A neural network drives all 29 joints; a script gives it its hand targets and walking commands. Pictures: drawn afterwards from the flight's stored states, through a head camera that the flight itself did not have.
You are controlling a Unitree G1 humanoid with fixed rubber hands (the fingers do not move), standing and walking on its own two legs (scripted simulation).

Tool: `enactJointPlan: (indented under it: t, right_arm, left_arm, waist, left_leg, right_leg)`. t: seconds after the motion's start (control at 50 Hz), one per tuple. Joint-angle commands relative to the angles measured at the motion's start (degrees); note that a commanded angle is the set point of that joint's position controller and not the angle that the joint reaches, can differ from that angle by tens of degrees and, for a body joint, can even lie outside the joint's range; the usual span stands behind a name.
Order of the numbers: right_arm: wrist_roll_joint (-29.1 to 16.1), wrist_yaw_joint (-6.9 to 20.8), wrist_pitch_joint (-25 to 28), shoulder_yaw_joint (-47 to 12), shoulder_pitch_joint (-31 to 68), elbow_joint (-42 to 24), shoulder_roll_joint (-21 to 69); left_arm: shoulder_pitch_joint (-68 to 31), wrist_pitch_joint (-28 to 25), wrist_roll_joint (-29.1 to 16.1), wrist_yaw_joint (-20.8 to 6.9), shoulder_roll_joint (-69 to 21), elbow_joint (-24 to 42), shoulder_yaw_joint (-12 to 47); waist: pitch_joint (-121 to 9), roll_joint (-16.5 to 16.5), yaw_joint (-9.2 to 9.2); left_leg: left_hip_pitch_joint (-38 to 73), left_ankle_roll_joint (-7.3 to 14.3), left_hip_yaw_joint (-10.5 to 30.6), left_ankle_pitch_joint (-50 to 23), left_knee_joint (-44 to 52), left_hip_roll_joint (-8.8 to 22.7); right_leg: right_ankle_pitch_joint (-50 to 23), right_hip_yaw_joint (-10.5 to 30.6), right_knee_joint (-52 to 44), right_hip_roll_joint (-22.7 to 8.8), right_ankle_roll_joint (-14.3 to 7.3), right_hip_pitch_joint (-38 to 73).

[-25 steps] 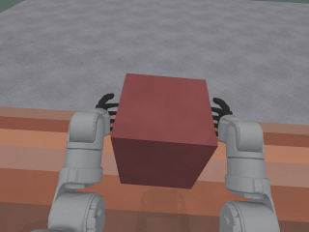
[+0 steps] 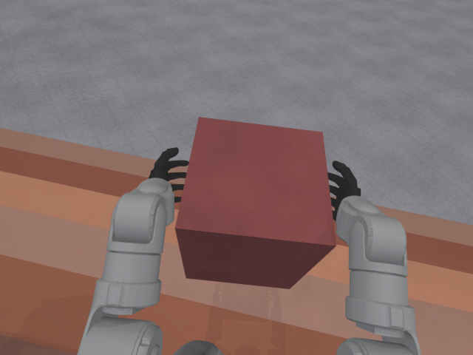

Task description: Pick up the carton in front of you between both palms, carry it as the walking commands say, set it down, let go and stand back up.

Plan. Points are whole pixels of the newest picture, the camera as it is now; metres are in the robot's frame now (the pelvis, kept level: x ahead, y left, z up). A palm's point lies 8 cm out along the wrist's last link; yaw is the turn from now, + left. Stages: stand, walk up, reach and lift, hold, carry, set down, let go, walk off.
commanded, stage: carry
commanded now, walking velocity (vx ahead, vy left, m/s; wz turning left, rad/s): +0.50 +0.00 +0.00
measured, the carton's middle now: (248, 211) +0.36 +0.02 +0.03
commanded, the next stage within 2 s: none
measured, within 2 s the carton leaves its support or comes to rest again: neither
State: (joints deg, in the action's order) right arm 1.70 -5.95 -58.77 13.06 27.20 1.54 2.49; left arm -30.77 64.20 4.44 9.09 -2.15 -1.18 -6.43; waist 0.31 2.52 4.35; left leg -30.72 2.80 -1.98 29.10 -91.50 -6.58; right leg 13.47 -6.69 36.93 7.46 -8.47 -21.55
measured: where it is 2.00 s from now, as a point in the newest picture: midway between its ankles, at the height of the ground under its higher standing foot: (243, 199)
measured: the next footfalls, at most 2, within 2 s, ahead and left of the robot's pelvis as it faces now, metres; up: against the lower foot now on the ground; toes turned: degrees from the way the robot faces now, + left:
left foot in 0.30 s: +0.36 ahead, +0.15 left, -0.13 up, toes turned +4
right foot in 0.74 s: +0.71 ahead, -0.02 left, -0.25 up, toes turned -3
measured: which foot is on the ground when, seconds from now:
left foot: up 0.00-0.28, down 0.30-0.74, up 0.76-1.00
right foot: down 0.00-0.32, up 0.34-0.72, down 0.74-1.00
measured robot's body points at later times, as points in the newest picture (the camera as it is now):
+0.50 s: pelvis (217, 254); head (242, 58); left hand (195, 127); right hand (297, 145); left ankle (194, 336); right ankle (246, 330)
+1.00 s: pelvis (251, 177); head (280, 40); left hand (218, 96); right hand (292, 106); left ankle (211, 240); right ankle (241, 271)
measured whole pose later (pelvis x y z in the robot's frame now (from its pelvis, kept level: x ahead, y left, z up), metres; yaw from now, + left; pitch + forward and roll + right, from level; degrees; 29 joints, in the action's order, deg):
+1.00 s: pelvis +0.71 +0.01 -0.27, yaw +0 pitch +4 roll +0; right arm 3.9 -6.8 -61.0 12.7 27.3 -0.1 3.3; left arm -30.3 61.8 0.0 9.5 -1.5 -3.9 -8.0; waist 2.4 -1.7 4.6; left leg -43.1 2.4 1.4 7.3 -61.1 2.2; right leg 26.1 -6.3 46.1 5.9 -8.5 -22.2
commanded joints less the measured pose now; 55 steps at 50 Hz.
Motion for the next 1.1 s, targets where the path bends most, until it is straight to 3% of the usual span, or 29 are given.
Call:
enactJointPlan:
  t: [0.0, 0.04, 0.08, 0.12, 0.18, 0.24, 0.26, 0.28, 0.3, 0.34, 0.4, 0.42, 0.5, 0.56, 0.62, 0.64, 0.66, 0.68, 0.7, 0.72, 0.76, 0.78, 0.8, 0.84, 0.88, 0.94, 0.98, 1.02, 1.08]
  right_arm:
    - [-14.4, 11.8, -4.1, -36.0, 34.4, -4.0, 50.3]
    - [-14.7, 12.6, -4.4, -36.0, 35.0, -5.9, 52.1]
    - [-15.7, 12.5, -3.9, -36.9, 38.6, -7.0, 53.2]
    - [-16.0, 12.3, -3.7, -38.0, 38.9, -3.2, 55.6]
    - [-17.2, 11.8, -3.5, -41.1, 39.9, -6.6, 55.8]
    - [-18.7, 11.6, -5.3, -41.8, 41.6, -6.8, 53.5]
    - [-16.5, 11.4, -5.9, -39.5, 37.4, -3.9, 51.0]
    - [-19.0, 11.4, -6.1, -39.2, 36.6, -3.3, 49.2]
    - [-20.0, 11.4, -6.7, -41.3, 35.8, -2.4, 50.9]
    - [-25.4, 12.6, -5.5, -44.7, 39.3, -6.4, 57.4]
    - [-27.8, 13.5, -4.2, -46.1, 45.8, -6.0, 62.3]
    - [-28.8, 14.0, -3.9, -46.1, 43.5, -3.2, 63.3]
    - [-27.8, 13.5, -1.0, -46.4, 43.0, -7.3, 64.6]
    - [-25.0, 13.1, -0.6, -46.5, 35.9, -2.1, 62.2]
    - [-24.4, 13.7, -0.5, -45.0, 32.5, -1.4, 60.7]
    - [-24.1, 13.6, -0.7, -46.8, 34.2, -2.1, 60.2]
    - [-24.0, 13.2, -0.5, -46.5, 35.7, -1.2, 59.6]
    - [-22.1, 12.5, -1.4, -44.1, 37.8, -2.3, 57.4]
    - [-19.9, 11.5, -2.7, -42.5, 32.7, 0.7, 55.4]
    - [-18.0, 10.7, -3.2, -40.2, 31.1, 0.4, 52.9]
    - [-18.8, 10.1, -3.8, -40.6, 36.3, -3.6, 55.5]
    - [-19.3, 10.3, -3.5, -39.4, 38.5, -3.5, 54.1]
    - [-18.3, 10.4, -2.9, -38.7, 36.4, -2.7, 55.4]
    - [-17.0, 10.3, -2.0, -39.4, 35.8, -5.2, 56.0]
    - [-16.5, 10.5, -1.3, -40.1, 35.1, -3.5, 56.2]
    - [-16.9, 11.0, -0.9, -41.4, 35.3, -4.9, 57.8]
    - [-17.4, 10.8, -0.9, -42.4, 36.9, -8.5, 57.0]
    - [-17.3, 10.7, -1.5, -42.6, 34.8, -9.3, 54.2]
    - [-17.3, 10.8, -2.5, -41.8, 34.2, -6.8, 53.3]
  left_arm:
    - [-44.6, -1.5, -32.8, -15.2, -62.4, 6.4, 42.5]
    - [-43.4, -2.4, -32.4, -15.7, -64.3, 5.8, 41.2]
    - [-44.4, -2.9, -32.5, -15.7, -66.0, 4.4, 39.8]
    - [-44.8, -3.0, -32.1, -16.4, -65.8, 3.7, 39.1]
    - [-38.0, -3.5, -30.0, -16.1, -64.2, 0.9, 37.3]
    - [-36.4, -3.0, -27.7, -14.8, -62.4, 0.2, 35.6]
    - [-36.0, -2.4, -26.7, -14.4, -59.8, 2.2, 34.4]
    - [-35.1, -1.5, -26.3, -13.8, -58.2, 0.2, 34.0]
    - [-29.7, -1.1, -23.5, -13.4, -54.7, -0.6, 32.0]
    - [-32.1, -1.0, -22.2, -12.8, -56.4, 3.2, 31.2]
    - [-37.9, -2.2, -20.6, -12.5, -57.9, 3.8, 30.2]
    - [-39.0, -3.5, -20.2, -12.4, -55.2, 7.5, 30.2]
    - [-37.7, -5.3, -21.7, -12.7, -60.3, 9.2, 35.8]
    - [-34.3, -5.4, -19.7, -13.6, -56.3, 5.2, 36.0]
    - [-33.5, -5.1, -21.1, -14.0, -55.1, 9.5, 37.2]
    - [-30.7, -4.9, -20.1, -13.9, -53.9, 7.1, 35.7]
    - [-33.5, -4.9, -21.2, -13.9, -51.9, 7.8, 34.8]
    - [-31.0, -4.2, -20.9, -13.9, -50.6, 4.3, 34.1]
    - [-28.7, -3.7, -22.1, -13.5, -49.2, 2.7, 32.9]
    - [-28.4, -3.0, -23.7, -13.9, -49.9, 0.6, 33.8]
    - [-40.9, -3.3, -28.0, -14.4, -55.6, 9.3, 37.4]
    - [-43.2, -3.0, -29.5, -14.6, -58.1, 7.8, 37.9]
    - [-45.3, -3.4, -31.9, -14.7, -59.7, 10.5, 40.4]
    - [-45.5, -4.4, -32.6, -15.6, -62.6, 13.0, 41.3]
    - [-44.9, -4.9, -32.3, -16.0, -62.3, 9.9, 40.8]
    - [-39.1, -4.9, -30.4, -16.4, -62.6, 9.4, 40.1]
    - [-40.6, -5.6, -31.2, -16.1, -64.0, 10.4, 41.0]
    - [-37.0, -6.0, -30.0, -15.8, -61.4, 9.2, 39.7]
    - [-37.6, -5.1, -29.3, -14.9, -58.9, 8.5, 39.9]
  waist:
    - [-18.5, -8.2, -2.26]
    - [-21.0, 2.8, -0.63]
    - [-22.0, 1.4, 2.71]
    - [-15.9, -4.9, 2.00]
    - [-17.2, 4.2, 1.20]
    - [-23.5, 1.0, -9.90]
    - [-24.1, -7.8, -12.14]
    - [-25.3, -12.5, -9.67]
    - [-31.0, -12.0, -8.79]
    - [-32.4, -4.5, -10.59]
    - [-27.7, -5.7, -9.27]
    - [-26.1, -1.4, -9.21]
    - [-27.3, -12.9, -8.98]
    - [-21.0, -7.1, -12.48]
    - [-21.7, -8.5, -10.13]
    - [-21.4, -7.0, -6.20]
    - [-27.2, -4.6, 2.22]
    - [-24.1, 9.6, 4.59]
    - [-29.0, 17.6, 2.86]
    - [-31.0, 13.9, -2.50]
    - [-30.5, 3.8, -0.54]
    - [-25.3, 1.0, 1.76]
    - [-25.5, -3.9, -0.06]
    - [-26.2, -0.1, -2.29]
    - [-22.6, 3.8, -1.11]
    - [-27.0, -2.7, 1.26]
    - [-24.7, 1.1, 2.23]
    - [-22.1, 4.4, 1.90]
    - [-19.2, -0.5, 1.09]
  left_leg:
    - [-11.1, -1.0, 4.3, -11.9, 30.5, 6.9]
    - [-6.8, -1.4, 3.9, -19.9, 28.2, 7.4]
    - [-10.2, -0.1, 3.7, -30.2, 32.6, 8.4]
    - [-7.0, -0.6, -1.6, -44.2, 50.6, 5.8]
    - [13.6, -2.3, -8.7, -53.1, 61.2, 2.4]
    - [30.0, 2.5, -6.4, -48.1, 67.1, 5.0]
    - [37.7, 6.0, 1.2, -58.8, 64.9, 13.5]
    - [51.5, 9.5, 14.9, -83.4, 48.8, 21.8]
    - [59.0, 13.3, 28.3, -76.4, 47.9, 28.4]
    - [51.6, 13.1, 26.9, -51.4, 51.2, 24.9]
    - [36.1, 15.1, 31.3, -42.5, 52.5, 24.7]
    - [33.8, 15.7, 26.7, -44.6, 54.2, 25.9]
    - [33.1, 11.0, 12.4, -54.3, 48.9, 18.3]
    - [28.4, 7.5, 8.1, -28.8, 44.0, 10.1]
    - [24.7, 5.8, 4.5, -30.0, 37.7, 10.7]
    - [20.2, 5.6, 2.1, -38.6, 27.8, 9.9]
    - [12.8, 1.3, -1.2, -40.9, 14.3, 11.3]
    - [-1.6, -1.0, -2.2, -10.3, -4.2, 4.9]
    - [-17.1, -1.6, 2.6, 13.0, -13.8, 0.6]
    - [-22.1, -0.6, 4.2, 6.7, -13.5, 2.5]
    - [-21.7, -0.2, 7.2, 0.3, -2.3, 6.1]
    - [-22.6, -0.5, 7.2, 0.4, 1.4, 7.3]
    - [-22.4, -0.9, 6.7, -2.2, 5.2, 8.2]
    - [-16.6, -0.3, 5.5, -8.3, 18.1, 8.8]
    - [-10.9, -1.4, 1.9, -13.8, 29.3, 7.7]
    - [-15.1, 0.5, 0.1, -37.8, 37.1, 8.1]
    - [-10.9, -0.1, -2.8, -42.6, 50.1, 5.3]
    - [-2.5, -0.3, -2.1, -46.9, 56.6, 5.8]
    - [4.8, 1.5, -7.0, -47.7, 59.1, 3.0]
  right_leg:
    - [-24.1, 25.9, -5.7, -19.4, -7.0, 16.8]
    - [-29.4, 29.5, -1.7, -21.9, -9.2, 13.1]
    - [-15.1, 24.4, 7.1, -19.3, -7.1, 17.7]
    - [-7.3, 15.9, 8.2, -10.5, -2.4, 11.5]
    - [-3.0, 7.7, 12.8, -7.6, -0.3, 3.0]
    - [-26.4, 3.8, 43.4, -9.2, 3.2, 1.9]
    - [0.6, 2.9, 57.6, -7.5, 5.6, -7.1]
    - [27.7, 5.7, 64.4, -3.2, 7.2, -26.4]
    - [28.1, 11.7, 63.2, -4.3, 7.8, -35.5]
    - [20.2, 12.3, 51.9, -8.7, 6.6, -33.5]
    - [14.8, 13.6, 37.4, -9.5, 6.7, -28.7]
    - [9.2, 12.2, 28.9, -11.0, 7.4, -27.0]
    - [-7.2, 7.0, 21.2, -9.9, 6.4, -21.0]
    - [-30.4, 4.2, -4.4, -8.4, 6.2, -14.3]
    - [-36.2, -0.8, -11.8, -6.4, 6.2, 0.1]
    - [-36.7, -3.9, -14.0, -4.6, 5.5, 8.0]
    - [-36.7, -3.4, -4.4, -6.2, 4.2, 24.1]
    - [-45.0, 5.2, -4.9, -11.9, 0.9, 31.6]
    - [-44.7, 24.1, 2.2, -21.1, -1.5, 44.5]
    - [-26.1, 37.9, -3.3, -27.5, -4.0, 41.7]
    - [-21.6, 39.4, -4.3, -26.2, -6.8, 35.1]
    - [-27.5, 33.5, -2.4, -22.9, -6.6, 30.9]
    - [-28.0, 29.6, -0.6, -22.0, -5.3, 29.7]
    - [-21.8, 26.8, -1.4, -20.7, -2.5, 20.7]
    - [-34.5, 24.7, -5.6, -19.5, -4.6, 15.4]
    - [-29.8, 13.9, 5.7, -13.8, 0.8, 24.7]
    - [-19.8, 12.0, 8.3, -9.1, 1.2, 22.8]
    - [-10.7, 13.4, 10.2, -10.8, -2.3, 17.0]
    - [-14.4, 11.3, 15.8, -11.4, -0.4, 13.4]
